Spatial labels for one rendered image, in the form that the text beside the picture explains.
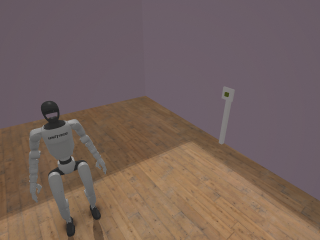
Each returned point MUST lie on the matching panel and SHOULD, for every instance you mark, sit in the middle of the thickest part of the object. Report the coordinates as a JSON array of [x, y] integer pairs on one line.
[[226, 113]]

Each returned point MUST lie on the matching right robot forearm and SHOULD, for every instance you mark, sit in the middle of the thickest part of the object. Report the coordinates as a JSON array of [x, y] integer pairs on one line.
[[33, 169]]

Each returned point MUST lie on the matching right robot upper arm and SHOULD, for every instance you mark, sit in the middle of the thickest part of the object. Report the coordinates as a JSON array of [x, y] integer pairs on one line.
[[35, 136]]

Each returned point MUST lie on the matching right robot hand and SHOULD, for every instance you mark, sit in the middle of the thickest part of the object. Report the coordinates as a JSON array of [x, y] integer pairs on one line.
[[32, 189]]

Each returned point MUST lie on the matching left robot upper arm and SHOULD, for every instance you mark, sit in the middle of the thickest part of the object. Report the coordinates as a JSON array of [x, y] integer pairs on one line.
[[75, 125]]

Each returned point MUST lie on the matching left robot forearm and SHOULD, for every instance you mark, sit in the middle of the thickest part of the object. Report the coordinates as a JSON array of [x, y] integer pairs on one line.
[[92, 149]]

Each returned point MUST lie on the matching robot left shin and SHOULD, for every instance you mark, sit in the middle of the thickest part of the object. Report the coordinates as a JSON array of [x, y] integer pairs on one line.
[[92, 200]]

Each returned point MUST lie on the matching robot shin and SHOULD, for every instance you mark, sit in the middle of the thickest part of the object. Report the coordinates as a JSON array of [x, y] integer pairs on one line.
[[65, 214], [92, 200]]

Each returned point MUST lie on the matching left robot hand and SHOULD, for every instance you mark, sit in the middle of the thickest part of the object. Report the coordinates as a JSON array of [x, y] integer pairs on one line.
[[102, 163]]

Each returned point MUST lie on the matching robot right shin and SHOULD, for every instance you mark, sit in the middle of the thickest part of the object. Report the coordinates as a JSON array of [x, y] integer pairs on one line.
[[65, 214]]

